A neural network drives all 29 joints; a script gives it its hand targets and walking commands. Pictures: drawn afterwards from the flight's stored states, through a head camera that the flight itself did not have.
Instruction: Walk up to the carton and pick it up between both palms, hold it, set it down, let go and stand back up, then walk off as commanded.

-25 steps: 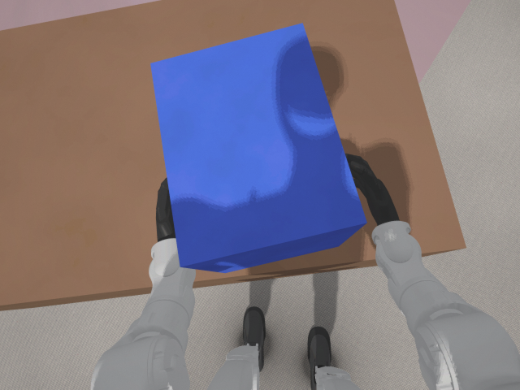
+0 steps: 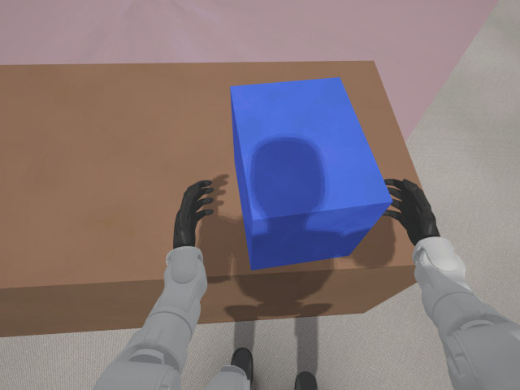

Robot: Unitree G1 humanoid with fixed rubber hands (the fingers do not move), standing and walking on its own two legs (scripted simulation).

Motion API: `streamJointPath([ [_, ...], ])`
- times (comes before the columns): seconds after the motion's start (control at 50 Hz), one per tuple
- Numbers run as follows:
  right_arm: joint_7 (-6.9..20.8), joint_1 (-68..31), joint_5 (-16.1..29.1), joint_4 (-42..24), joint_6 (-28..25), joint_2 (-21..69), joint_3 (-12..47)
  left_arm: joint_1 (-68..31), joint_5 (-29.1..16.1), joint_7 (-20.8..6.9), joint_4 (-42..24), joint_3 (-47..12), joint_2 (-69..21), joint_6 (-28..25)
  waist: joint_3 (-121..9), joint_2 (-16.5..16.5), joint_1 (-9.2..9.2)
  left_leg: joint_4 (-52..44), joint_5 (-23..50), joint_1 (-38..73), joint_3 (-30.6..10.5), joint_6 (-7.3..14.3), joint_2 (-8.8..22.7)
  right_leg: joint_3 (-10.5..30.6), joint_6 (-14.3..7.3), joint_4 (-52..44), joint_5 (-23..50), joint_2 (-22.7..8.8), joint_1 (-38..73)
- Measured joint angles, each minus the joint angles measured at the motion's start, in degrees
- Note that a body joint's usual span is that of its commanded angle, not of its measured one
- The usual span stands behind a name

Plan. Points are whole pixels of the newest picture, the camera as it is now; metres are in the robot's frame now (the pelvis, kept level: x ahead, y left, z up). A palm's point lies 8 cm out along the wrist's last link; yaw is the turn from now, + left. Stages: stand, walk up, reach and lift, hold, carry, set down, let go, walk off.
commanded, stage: set down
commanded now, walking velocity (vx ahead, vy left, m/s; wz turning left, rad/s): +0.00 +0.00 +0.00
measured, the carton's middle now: (293, 177) +0.50 +0.03 -0.06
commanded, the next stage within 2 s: none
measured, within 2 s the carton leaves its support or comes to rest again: neither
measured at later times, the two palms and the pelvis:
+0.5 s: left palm (195, 259) +0.29 +0.17 -0.01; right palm (470, 297) +0.30 -0.23 +0.00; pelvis -0.01 +0.03 +0.00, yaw -3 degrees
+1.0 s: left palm (195, 288) +0.26 +0.16 -0.03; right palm (486, 333) +0.26 -0.27 -0.04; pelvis +0.01 -0.02 +0.01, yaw -3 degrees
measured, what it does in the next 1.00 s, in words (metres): stands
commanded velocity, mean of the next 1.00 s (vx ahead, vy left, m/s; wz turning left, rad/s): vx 0.00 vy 0.00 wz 0.00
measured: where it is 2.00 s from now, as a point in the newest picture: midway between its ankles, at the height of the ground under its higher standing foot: outside the picture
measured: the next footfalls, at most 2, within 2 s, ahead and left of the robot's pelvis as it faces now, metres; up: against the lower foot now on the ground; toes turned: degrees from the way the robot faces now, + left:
none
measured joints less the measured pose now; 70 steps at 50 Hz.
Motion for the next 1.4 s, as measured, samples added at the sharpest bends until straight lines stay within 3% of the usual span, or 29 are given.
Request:
streamJointPath([
  [0.22, 5.2, 3.62, 5.9, 0.37, 3.83, -4.31, 3.39, 2.19, -0.3, 2.32, -6.0, -5.56, 1.09, 10.69, 2.58, -5.77, 0.0, 10.48, -6.54, 4.59, -2.09, 0.0, -2.06, 0.0, 0.0, 8.85, -3.64, -1.07, 3.54],
  [0.34, 9.06, 5.43, 6.73, 0.86, 6.82, -5.46, -1.95, 5.2, -0.3, 6.88, -14.54, -14.49, -1.58, 16.5, 6.44, -3.48, -0.03, 6.53, -6.19, 9.16, -2.11, 0.12, -2.57, -0.01, 0.0, 8.95, -6.13, -1.05, 8.08],
  [0.44, 9.96, 10.78, 6.74, -2.74, 6.14, -5.84, -3.62, 11.52, -0.3, 7.97, -23.32, -11.52, -4.69, 20.25, 6.98, -1.94, -0.02, 2.12, -2.18, 11.21, -1.09, 0.15, -3.97, 0.0, 0.0, 8.95, -5.92, -1.06, 12.37],
  [0.5, 9.98, 14.69, 6.7, -5.76, 4.25, -6.24, -2.25, 15.61, -0.3, 8.01, -26.8, -8.83, -4.24, 20.29, 7.1, -1.44, -0.03, 3.0, -2.31, 11.29, -0.25, 1.35, -4.33, 0.02, 0.0, 8.94, -8.64, -1.21, 13.51],
  [0.6, 9.96, 21.91, 6.71, -10.5, 2.56, -6.65, 1.48, 21.45, -0.31, 7.24, -26.92, -8.29, -2.35, 18.46, 7.09, -1.02, -0.04, 1.99, -2.44, 11.91, -0.3, 1.37, -4.22, 0.01, 0.0, 8.94, -8.22, -1.1, 13.51],
  [0.74, 9.71, 27.67, 6.73, -18.69, 1.15, -6.65, 1.83, 24.74, -2.53, 6.66, -26.95, -9.31, -1.47, 14.53, 7.02, -1.13, -0.03, 1.33, -2.44, 12.33, -0.41, 1.37, -3.69, 0.01, 0.0, 8.94, -8.52, -0.56, 13.5],
  [0.84, 8.62, 27.47, 6.74, -19.19, 0.92, -6.66, 3.09, 24.78, -2.59, 5.04, -26.92, -8.46, -1.47, 14.03, 6.93, -1.32, -0.03, 0.69, -2.45, 12.65, -0.43, 1.37, -3.61, 0.02, -0.06, 8.94, -9.13, -0.46, 13.51],
  [1.12, 5.3, 36.25, 6.74, -20.89, -5.95, -6.66, 7.35, 32.89, -2.57, -0.53, -28.28, -1.93, -1.44, 9.81, 7.0, -1.66, -0.03, -1.26, -2.87, 15.43, -0.44, -0.11, -3.62, 0.03, -1.51, 8.94, -10.48, -0.44, 15.3],
  [1.4, 3.79, 38.79, 6.69, -21.59, -3.74, -4.55, 7.21, 33.61, -2.59, -3.2, -28.24, -1.85, 1.11, 10.07, 11.1, -3.0, -0.03, -2.16, -2.87, 22.08, -0.44, -0.44, -3.63, 0.03, -1.84, 8.94, -11.02, -0.44, 21.51],
])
